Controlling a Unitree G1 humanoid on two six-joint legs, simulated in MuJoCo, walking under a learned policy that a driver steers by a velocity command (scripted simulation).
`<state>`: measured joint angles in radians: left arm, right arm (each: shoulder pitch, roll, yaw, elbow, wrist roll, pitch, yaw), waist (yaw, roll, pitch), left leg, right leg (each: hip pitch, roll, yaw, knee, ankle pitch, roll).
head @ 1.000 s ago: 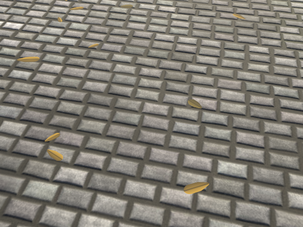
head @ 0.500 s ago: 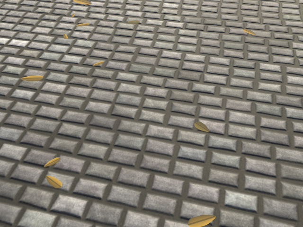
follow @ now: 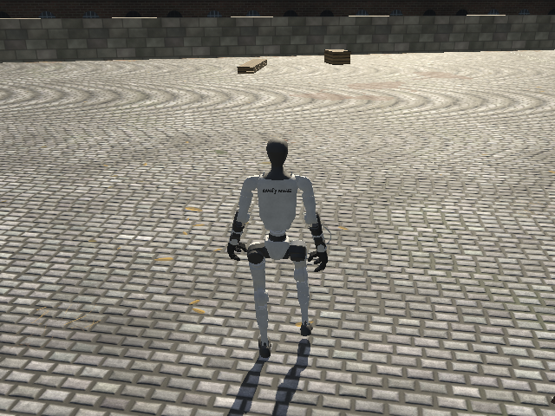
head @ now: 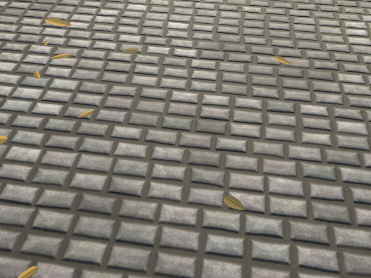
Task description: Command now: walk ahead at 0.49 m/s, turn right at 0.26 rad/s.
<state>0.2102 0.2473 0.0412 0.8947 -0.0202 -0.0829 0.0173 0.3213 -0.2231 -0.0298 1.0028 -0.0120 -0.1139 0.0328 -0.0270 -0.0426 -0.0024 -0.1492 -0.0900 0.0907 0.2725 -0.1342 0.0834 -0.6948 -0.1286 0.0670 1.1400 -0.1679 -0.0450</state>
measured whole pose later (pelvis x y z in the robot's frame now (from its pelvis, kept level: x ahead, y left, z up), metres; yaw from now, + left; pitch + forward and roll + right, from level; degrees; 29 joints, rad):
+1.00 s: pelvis +0.58 -0.12 -0.01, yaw -13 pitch +2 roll +0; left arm 0.26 0.27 0.04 0.76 0.01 -0.11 0.00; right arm 0.24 -0.28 -0.05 0.77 0.01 -0.09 0.04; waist -0.01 -0.02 0.02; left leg -0.34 -0.10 -0.02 0.45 -0.14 0.10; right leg -0.45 0.00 0.06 1.16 -0.34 -0.03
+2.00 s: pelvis +1.09 -0.12 +0.00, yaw +0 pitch +2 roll +0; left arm 0.32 0.31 0.06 0.81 -0.03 -0.05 0.00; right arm 0.21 -0.25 -0.05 0.71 -0.01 -0.09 0.02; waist 0.01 -0.04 0.01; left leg -0.28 0.00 0.08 0.44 -0.19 0.03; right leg -0.51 -0.07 0.04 1.15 -0.34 0.00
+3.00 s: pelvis +1.63 -0.23 -0.03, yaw -4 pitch +2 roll +0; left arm 0.28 0.28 0.05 0.82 -0.01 -0.07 0.01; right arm 0.14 -0.29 -0.07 0.69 0.02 -0.07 0.04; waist 0.01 0.01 0.05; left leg -0.48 -0.07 0.04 0.60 -0.17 0.10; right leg -0.22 0.01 -0.02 1.12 -0.46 -0.01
